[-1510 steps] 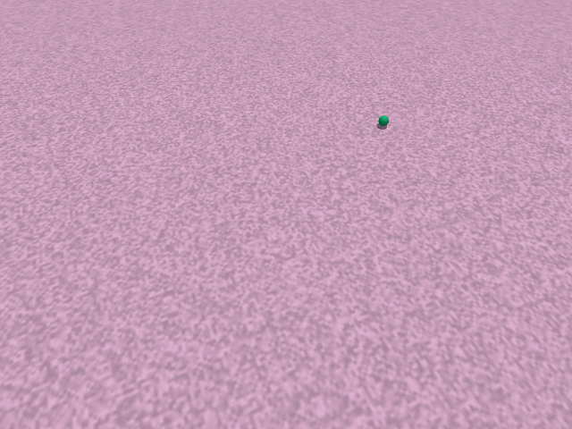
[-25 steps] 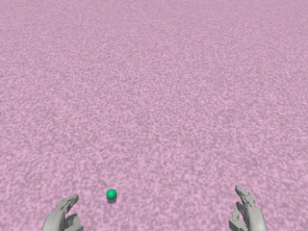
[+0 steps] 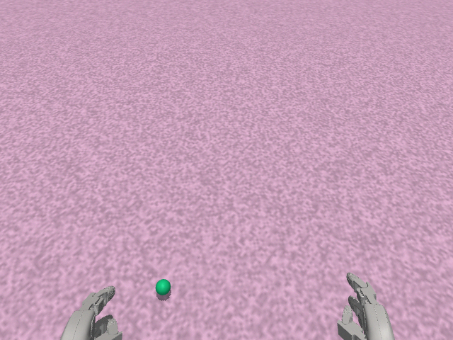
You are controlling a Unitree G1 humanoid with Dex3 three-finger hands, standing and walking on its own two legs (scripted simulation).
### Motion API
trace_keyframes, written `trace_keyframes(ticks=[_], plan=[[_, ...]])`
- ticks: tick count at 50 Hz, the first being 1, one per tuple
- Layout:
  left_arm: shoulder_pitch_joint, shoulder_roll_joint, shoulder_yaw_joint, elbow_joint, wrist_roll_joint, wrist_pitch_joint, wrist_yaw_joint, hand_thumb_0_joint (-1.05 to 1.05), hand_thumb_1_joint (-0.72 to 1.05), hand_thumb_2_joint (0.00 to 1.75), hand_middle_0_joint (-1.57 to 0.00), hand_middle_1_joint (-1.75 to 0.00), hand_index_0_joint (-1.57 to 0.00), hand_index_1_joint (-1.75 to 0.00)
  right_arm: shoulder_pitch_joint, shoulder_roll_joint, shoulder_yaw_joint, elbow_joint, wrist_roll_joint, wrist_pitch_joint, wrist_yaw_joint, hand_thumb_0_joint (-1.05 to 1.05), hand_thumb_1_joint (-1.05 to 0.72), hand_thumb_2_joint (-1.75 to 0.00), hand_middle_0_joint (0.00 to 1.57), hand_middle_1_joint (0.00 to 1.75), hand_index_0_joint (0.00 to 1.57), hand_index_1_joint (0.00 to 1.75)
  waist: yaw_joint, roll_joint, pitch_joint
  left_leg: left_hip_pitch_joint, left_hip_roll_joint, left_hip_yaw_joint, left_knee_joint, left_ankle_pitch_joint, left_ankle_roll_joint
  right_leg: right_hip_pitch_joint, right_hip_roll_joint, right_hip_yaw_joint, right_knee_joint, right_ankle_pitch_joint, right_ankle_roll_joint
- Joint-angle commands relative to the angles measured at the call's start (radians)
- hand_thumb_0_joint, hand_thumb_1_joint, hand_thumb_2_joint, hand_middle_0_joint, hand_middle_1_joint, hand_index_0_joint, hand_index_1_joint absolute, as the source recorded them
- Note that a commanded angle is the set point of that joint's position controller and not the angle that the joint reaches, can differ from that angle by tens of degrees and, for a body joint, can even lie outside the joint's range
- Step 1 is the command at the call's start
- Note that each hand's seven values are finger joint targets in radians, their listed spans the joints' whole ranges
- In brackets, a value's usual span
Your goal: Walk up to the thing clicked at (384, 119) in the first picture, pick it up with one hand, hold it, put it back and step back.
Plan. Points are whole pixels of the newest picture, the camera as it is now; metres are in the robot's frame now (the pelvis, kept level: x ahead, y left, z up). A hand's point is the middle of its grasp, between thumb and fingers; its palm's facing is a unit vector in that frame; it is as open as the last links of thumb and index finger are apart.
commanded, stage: home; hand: left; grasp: from above
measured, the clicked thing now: (163, 287) +0.46 +0.23 -0.69
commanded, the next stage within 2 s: stand in 0.10 s
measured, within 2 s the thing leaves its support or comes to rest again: neither
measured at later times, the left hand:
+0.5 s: hand out of the picture +0.10 +0.23 -0.11, palm faces +0.02 -0.94 -0.34, open 7.4 cm
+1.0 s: hand out of the picture +0.01 +0.24 -0.10, palm faces +0.02 -0.94 -0.35, open 7.4 cm
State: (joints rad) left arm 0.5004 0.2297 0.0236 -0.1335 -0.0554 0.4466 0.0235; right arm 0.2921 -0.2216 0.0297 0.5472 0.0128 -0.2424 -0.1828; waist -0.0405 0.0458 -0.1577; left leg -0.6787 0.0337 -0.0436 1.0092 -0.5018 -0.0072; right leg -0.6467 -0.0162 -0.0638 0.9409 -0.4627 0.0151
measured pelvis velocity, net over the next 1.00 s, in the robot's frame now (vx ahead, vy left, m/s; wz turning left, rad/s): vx -0.02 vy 0.00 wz -0.01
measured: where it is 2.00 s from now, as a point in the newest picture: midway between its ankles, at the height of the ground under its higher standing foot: outside the picture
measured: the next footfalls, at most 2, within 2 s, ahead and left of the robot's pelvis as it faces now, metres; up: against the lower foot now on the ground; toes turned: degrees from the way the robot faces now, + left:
none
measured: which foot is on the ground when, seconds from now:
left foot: down 0.00-1.00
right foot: down 0.00-1.00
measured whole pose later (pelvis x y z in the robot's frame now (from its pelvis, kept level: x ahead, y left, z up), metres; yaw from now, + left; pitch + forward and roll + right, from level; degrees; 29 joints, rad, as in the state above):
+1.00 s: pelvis -0.02 +0.00 +0.06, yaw +0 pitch -5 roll +0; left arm 0.20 0.28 0.03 1.13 0.04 0.00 0.03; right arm 0.18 -0.29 -0.03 1.11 -0.03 0.01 -0.01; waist 0.02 0.02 0.06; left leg -0.12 0.00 0.00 0.40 -0.19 0.00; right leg -0.13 -0.04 -0.03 0.41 -0.19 0.02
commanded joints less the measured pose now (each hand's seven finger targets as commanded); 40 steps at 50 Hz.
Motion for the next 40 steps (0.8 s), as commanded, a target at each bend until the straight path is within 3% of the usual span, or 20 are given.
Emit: trace_keyframes(ticks=[1, 6, 9, 10, 11, 12, 14, 15, 16, 19, 20, 23, 29, 32, 36, 40], plan=[[-0.025, 0.109, 0.070, -0.201, 0.001, -0.048, 0.007, 0.00, 0.90, 0.90, -0.20, -0.30, -0.20, -0.30, -0.066, -0.128, -0.056, -0.163, -0.005, -0.058, -0.016, 0.00, -0.90, -0.90, 0.20, 0.30, 0.20, 0.30, 0.002, -0.005, -0.086, 0.076, -0.027, -0.003, -0.163, 0.240, 0.020, 0.062, 0.033, -0.009, -0.147, 0.197, -0.016], [-0.012, 0.106, 0.067, -0.189, 0.001, -0.048, 0.007, 0.00, 0.90, 0.90, -0.20, -0.30, -0.20, -0.30, -0.065, -0.129, -0.058, -0.169, -0.005, -0.055, -0.013, 0.00, -0.90, -0.90, 0.20, 0.30, 0.20, 0.30, -0.001, -0.009, -0.081, 0.074, -0.026, -0.004, -0.166, 0.236, 0.018, 0.055, 0.037, -0.013, -0.141, 0.191, -0.016], [-0.001, 0.112, 0.066, -0.200, 0.002, -0.053, 0.006, 0.00, 0.90, 0.90, -0.20, -0.30, -0.20, -0.30, -0.060, -0.131, -0.060, -0.167, -0.005, -0.050, -0.011, 0.00, -0.90, -0.90, 0.20, 0.30, 0.20, 0.30, 0.002, 0.018, -0.110, 0.093, -0.023, -0.008, -0.163, 0.286, 0.011, 0.064, 0.039, -0.015, -0.123, 0.223, -0.020], [-0.312, 0.179, 0.067, 0.151, 0.122, -0.254, 0.044, 0.00, 0.90, 0.90, -0.20, -0.30, -0.20, -0.30, -0.133, -0.235, -0.090, 0.084, -0.132, 0.058, 0.049, 0.00, -0.90, -0.90, 0.20, 0.30, 0.20, 0.30, 0.078, -0.037, 0.151, 0.121, 0.031, -0.044, -0.261, 0.453, 0.064, 0.208, -0.037, 0.063, -0.155, 0.220, -0.057], [-0.202, 0.191, 0.085, 0.334, 0.126, -0.322, 0.039, 0.00, 0.90, 0.90, -0.20, -0.30, -0.20, -0.30, -0.143, -0.241, -0.109, 0.092, -0.126, 0.104, 0.078, 0.00, -0.90, -0.90, 0.20, 0.30, 0.20, 0.30, 0.079, -0.100, 0.063, 0.193, 0.015, -0.012, -0.238, 0.479, 0.072, 0.246, -0.047, 0.106, -0.192, 0.237, -0.095], [-0.190, 0.202, 0.079, 0.382, 0.125, -0.354, 0.032, 0.00, 0.90, 0.90, -0.20, -0.30, -0.20, -0.30, -0.124, -0.256, -0.113, 0.067, -0.130, 0.126, 0.095, 0.00, -0.90, -0.90, 0.20, 0.30, 0.20, 0.30, 0.059, -0.105, 0.036, 0.215, 0.007, -0.022, -0.226, 0.457, 0.071, 0.232, -0.047, 0.132, -0.212, 0.289, -0.106], [-0.237, 0.222, 0.068, 0.467, 0.126, -0.394, 0.024, 0.00, 0.90, 0.90, -0.20, -0.30, -0.20, -0.30, -0.116, -0.229, -0.110, 0.114, -0.095, 0.141, 0.128, 0.00, -0.90, -0.90, 0.20, 0.30, 0.20, 0.30, 0.053, -0.077, -0.011, 0.280, -0.005, -0.008, -0.259, 0.392, 0.069, 0.305, -0.080, 0.155, -0.219, 0.327, -0.093], [-0.270, 0.214, 0.068, 0.511, 0.119, -0.395, 0.018, 0.00, 0.90, 0.90, -0.20, -0.30, -0.20, -0.30, -0.119, -0.212, -0.103, 0.132, -0.075, 0.149, 0.145, 0.00, -0.90, -0.90, 0.20, 0.30, 0.20, 0.30, 0.057, -0.100, 0.021, 0.281, -0.018, -0.001, -0.285, 0.333, 0.065, 0.289, -0.086, 0.156, -0.250, 0.274, -0.085], [-0.276, 0.212, 0.071, 0.553, 0.108, -0.398, 0.017, 0.00, 0.90, 0.90, -0.20, -0.30, -0.20, -0.30, -0.134, -0.215, -0.109, 0.139, -0.067, 0.151, 0.152, 0.00, -0.90, -0.90, 0.20, 0.30, 0.20, 0.30, 0.063, -0.098, 0.011, 0.312, -0.009, -0.005, -0.289, 0.340, 0.064, 0.291, -0.083, 0.138, -0.261, 0.275, -0.074], [-0.318, 0.202, 0.065, 0.685, 0.103, -0.418, 0.021, 0.00, 0.90, 0.90, -0.20, -0.30, -0.20, -0.30, -0.154, -0.211, -0.115, 0.199, -0.068, 0.166, 0.164, 0.00, -0.90, -0.90, 0.20, 0.30, 0.20, 0.30, 0.066, -0.057, 0.053, 0.332, 0.010, -0.039, -0.374, 0.306, 0.063, 0.305, -0.076, 0.119, -0.300, 0.241, -0.050], [-0.318, 0.200, 0.066, 0.726, 0.101, -0.428, 0.021, 0.00, 0.90, 0.90, -0.20, -0.30, -0.20, -0.30, -0.150, -0.212, -0.115, 0.216, -0.069, 0.170, 0.164, 0.00, -0.90, -0.90, 0.20, 0.30, 0.20, 0.30, 0.066, -0.040, 0.048, 0.355, 0.019, -0.047, -0.384, 0.351, 0.065, 0.329, -0.074, 0.108, -0.296, 0.281, -0.045], [-0.319, 0.197, 0.065, 0.830, 0.100, -0.444, 0.020, 0.00, 0.90, 0.90, -0.20, -0.30, -0.20, -0.30, -0.158, -0.219, -0.115, 0.262, -0.068, 0.183, 0.160, 0.00, -0.90, -0.90, 0.20, 0.30, 0.20, 0.30, 0.069, -0.002, 0.083, 0.385, 0.037, -0.065, -0.457, 0.361, 0.061, 0.362, -0.068, 0.094, -0.346, 0.299, -0.033], [-0.330, 0.216, 0.058, 0.994, 0.092, -0.457, 0.021, 0.00, 0.90, 0.90, -0.20, -0.30, -0.20, -0.30, -0.139, -0.229, -0.107, 0.358, -0.054, 0.205, 0.147, 0.00, -0.90, -0.90, 0.20, 0.30, 0.20, 0.30, 0.055, -0.044, 0.124, 0.466, 0.035, -0.048, -0.548, 0.416, 0.040, 0.451, -0.090, 0.112, -0.469, 0.377, -0.038], [-0.342, 0.223, 0.055, 1.049, 0.091, -0.456, 0.022, 0.00, 0.90, 0.90, -0.20, -0.30, -0.20, -0.30, -0.143, -0.243, -0.105, 0.393, -0.051, 0.209, 0.145, 0.00, -0.90, -0.90, 0.20, 0.30, 0.20, 0.30, 0.054, -0.028, 0.142, 0.486, 0.050, -0.060, -0.611, 0.396, 0.039, 0.480, -0.085, 0.102, -0.508, 0.340, -0.030], [-0.335, 0.224, 0.048, 1.121, 0.090, -0.449, 0.019, 0.00, 0.90, 0.90, -0.20, -0.30, -0.20, -0.30, -0.151, -0.251, -0.103, 0.435, -0.049, 0.218, 0.145, 0.00, -0.90, -0.90, 0.20, 0.30, 0.20, 0.30, 0.060, -0.011, 0.213, 0.462, 0.059, -0.081, -0.712, 0.219, 0.033, 0.482, -0.074, 0.094, -0.548, 0.258, -0.022], [-0.341, 0.238, 0.048, 1.165, 0.091, -0.456, 0.017, 0.00, 0.90, 0.90, -0.20, -0.30, -0.20, -0.30, -0.149, -0.256, -0.106, 0.462, -0.046, 0.222, 0.148, 0.00, -0.90, -0.90, 0.20, 0.30, 0.20, 0.30, 0.053, -0.034, 0.213, 0.476, 0.055, -0.069, -0.723, 0.218, 0.031, 0.501, -0.087, 0.110, -0.591, 0.251, -0.023]])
